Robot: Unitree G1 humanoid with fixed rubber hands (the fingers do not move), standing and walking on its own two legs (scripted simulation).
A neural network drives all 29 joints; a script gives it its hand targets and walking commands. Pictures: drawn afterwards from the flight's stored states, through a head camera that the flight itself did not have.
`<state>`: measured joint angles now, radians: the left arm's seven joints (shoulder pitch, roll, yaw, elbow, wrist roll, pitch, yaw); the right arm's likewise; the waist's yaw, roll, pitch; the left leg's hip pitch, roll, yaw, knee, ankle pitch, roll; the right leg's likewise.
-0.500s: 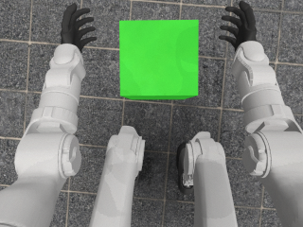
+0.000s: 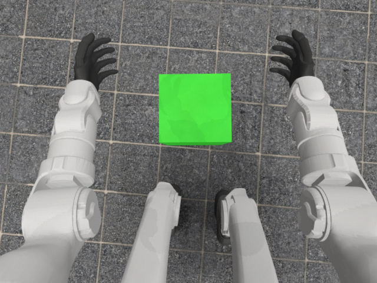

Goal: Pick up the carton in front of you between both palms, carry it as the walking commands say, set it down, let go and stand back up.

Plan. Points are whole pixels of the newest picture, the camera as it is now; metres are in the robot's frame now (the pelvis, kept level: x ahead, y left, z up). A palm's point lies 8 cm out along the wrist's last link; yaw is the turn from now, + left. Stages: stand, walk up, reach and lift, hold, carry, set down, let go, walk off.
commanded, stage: set down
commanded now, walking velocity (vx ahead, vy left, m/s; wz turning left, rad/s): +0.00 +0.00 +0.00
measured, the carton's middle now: (194, 115) +0.48 +0.04 -0.46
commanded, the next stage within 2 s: let go in 0.12 s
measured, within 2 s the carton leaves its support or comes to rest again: neither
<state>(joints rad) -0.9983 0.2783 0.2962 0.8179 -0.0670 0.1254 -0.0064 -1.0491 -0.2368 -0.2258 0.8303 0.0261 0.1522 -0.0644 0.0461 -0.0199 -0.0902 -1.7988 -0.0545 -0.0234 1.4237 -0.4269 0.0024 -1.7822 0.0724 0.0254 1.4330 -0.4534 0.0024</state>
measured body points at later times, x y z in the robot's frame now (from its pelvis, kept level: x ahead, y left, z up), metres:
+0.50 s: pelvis +0.06 +0.01 +0.13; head +0.29 +0.01 +0.51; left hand +0.41 +0.25 +0.01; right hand +0.43 -0.19 +0.01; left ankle +0.08 +0.11 -0.55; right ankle +0.07 -0.11 -0.55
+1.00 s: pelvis +0.10 -0.01 +0.20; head +0.15 -0.01 +0.64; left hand +0.27 +0.23 +0.12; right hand +0.28 -0.24 +0.11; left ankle +0.08 +0.11 -0.55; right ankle +0.07 -0.11 -0.55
